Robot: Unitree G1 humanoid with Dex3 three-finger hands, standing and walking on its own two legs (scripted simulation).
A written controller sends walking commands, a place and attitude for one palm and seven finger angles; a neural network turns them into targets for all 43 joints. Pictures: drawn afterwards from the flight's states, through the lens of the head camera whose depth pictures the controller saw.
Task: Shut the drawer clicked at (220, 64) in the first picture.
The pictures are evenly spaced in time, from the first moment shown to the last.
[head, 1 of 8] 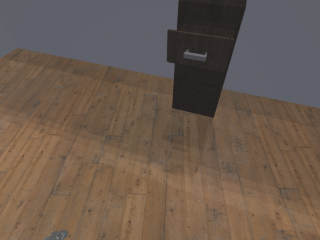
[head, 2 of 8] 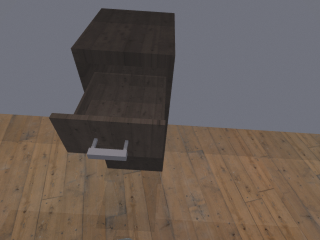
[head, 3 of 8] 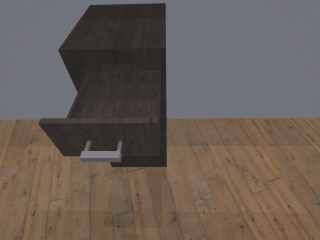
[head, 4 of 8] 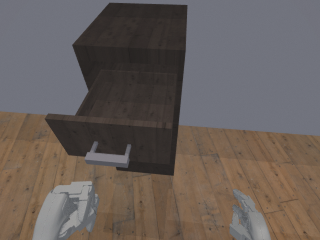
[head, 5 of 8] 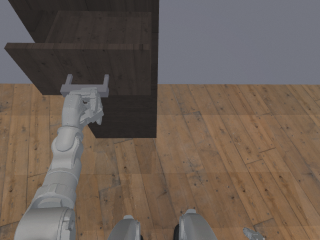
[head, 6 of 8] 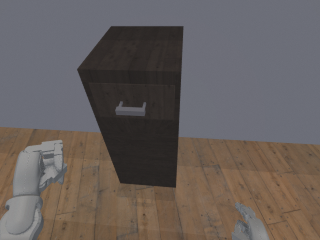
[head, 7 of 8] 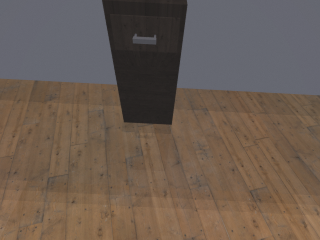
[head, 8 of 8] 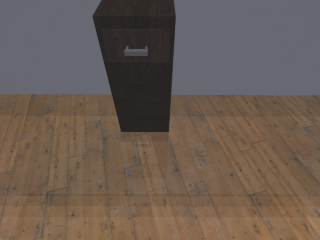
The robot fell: no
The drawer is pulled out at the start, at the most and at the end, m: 0.29 0.29 0.00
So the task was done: yes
